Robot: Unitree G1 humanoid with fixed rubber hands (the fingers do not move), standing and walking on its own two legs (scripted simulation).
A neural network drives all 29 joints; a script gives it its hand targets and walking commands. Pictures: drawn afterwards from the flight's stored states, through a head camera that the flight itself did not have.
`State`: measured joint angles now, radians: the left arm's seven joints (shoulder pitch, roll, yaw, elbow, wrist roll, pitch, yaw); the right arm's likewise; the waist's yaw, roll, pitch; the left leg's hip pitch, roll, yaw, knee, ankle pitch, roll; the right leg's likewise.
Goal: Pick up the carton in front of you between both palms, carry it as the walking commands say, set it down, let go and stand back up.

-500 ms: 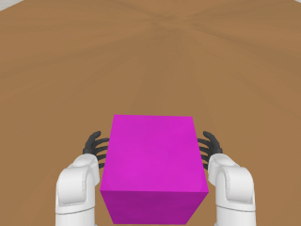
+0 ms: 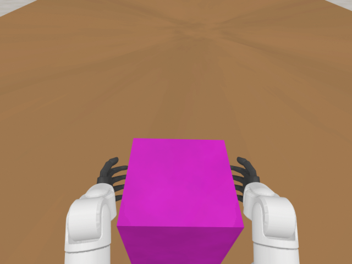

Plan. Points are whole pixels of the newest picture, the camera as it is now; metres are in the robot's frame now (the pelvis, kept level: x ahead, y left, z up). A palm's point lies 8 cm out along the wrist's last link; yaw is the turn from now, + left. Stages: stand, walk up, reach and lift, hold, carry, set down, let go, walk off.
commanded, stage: carry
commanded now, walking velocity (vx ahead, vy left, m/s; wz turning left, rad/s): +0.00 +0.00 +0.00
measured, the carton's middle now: (177, 205) +0.28 +0.00 +0.01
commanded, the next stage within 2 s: hold in 1.16 s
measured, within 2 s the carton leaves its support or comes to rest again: neither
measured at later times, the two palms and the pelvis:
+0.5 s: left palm (107, 217) +0.23 +0.15 +0.05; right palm (251, 215) +0.23 -0.15 +0.05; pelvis -0.04 +0.00 +0.00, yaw +0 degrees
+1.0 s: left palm (111, 214) +0.24 +0.14 +0.04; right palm (249, 212) +0.24 -0.15 +0.04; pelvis -0.05 -0.01 +0.00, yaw +0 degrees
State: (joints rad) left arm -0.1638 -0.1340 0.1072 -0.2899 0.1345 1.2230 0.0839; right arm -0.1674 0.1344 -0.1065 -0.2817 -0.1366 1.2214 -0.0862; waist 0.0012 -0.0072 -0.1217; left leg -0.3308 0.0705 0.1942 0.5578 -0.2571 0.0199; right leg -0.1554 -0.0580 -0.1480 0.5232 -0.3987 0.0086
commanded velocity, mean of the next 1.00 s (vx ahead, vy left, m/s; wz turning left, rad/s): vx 0.00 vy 0.00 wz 0.00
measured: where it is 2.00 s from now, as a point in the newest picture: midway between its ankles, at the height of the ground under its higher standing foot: outside the picture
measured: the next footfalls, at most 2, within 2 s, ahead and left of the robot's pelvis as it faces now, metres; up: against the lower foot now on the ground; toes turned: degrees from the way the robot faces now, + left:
none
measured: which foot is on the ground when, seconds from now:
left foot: down 0.00-1.00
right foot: down 0.00-1.00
